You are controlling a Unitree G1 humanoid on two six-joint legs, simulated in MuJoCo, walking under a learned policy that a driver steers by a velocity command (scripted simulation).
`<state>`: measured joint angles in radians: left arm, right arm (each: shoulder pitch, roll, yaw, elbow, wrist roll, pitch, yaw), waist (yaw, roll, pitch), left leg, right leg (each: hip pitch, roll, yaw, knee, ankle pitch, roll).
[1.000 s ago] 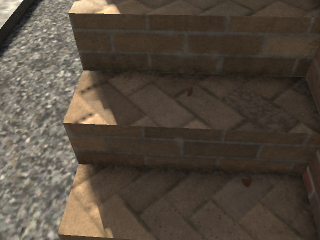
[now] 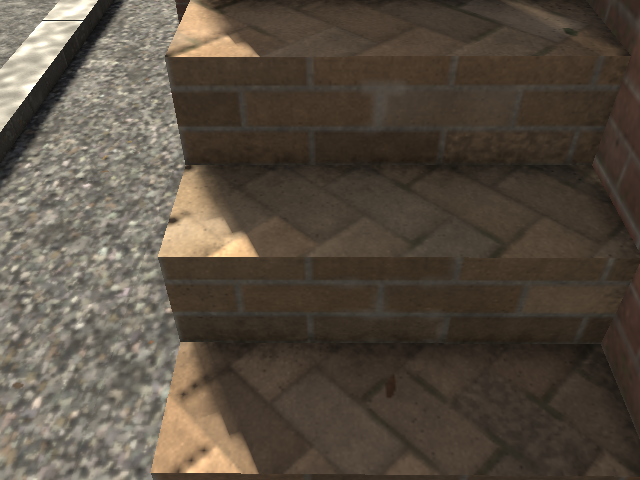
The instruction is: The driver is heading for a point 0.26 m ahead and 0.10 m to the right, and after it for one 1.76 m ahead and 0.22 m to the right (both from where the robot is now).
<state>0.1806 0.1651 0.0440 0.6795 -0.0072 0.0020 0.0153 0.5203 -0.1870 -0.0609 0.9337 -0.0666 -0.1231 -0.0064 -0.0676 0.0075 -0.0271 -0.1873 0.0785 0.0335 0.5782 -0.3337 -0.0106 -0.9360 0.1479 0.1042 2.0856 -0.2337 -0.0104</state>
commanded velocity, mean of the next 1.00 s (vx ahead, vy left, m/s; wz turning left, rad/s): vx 0.50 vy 0.00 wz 0.00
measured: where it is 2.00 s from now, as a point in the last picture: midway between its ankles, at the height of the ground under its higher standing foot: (357, 49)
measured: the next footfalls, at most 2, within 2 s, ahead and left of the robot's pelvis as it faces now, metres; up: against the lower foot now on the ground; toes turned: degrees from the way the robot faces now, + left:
right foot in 0.26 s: +0.22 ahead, -0.32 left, +0.20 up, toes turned +1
left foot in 0.90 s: +0.53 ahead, -0.11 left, +0.41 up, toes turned +5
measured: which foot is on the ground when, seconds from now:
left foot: down 0.00-0.28, up 0.30-0.88, down 0.90-1.00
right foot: up 0.00-0.24, down 0.26-0.94, up 0.96-1.00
